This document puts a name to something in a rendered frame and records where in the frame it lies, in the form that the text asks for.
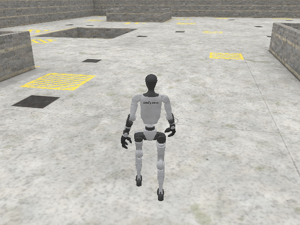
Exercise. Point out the right robot upper arm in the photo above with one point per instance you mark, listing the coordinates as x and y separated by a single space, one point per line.
167 105

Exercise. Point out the left robot upper arm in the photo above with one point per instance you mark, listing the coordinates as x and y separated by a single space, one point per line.
134 105

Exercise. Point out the robot right thigh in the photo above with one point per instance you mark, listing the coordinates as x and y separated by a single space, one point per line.
161 141

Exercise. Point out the right robot hand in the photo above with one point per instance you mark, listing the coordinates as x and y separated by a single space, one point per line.
168 130

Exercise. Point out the left robot hand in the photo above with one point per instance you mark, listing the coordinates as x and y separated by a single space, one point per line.
124 143

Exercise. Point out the robot right foot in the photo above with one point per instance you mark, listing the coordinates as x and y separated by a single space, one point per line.
160 196

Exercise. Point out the right robot forearm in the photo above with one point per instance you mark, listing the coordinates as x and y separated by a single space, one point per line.
172 123

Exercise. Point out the left robot forearm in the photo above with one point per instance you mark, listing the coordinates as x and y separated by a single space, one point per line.
127 127

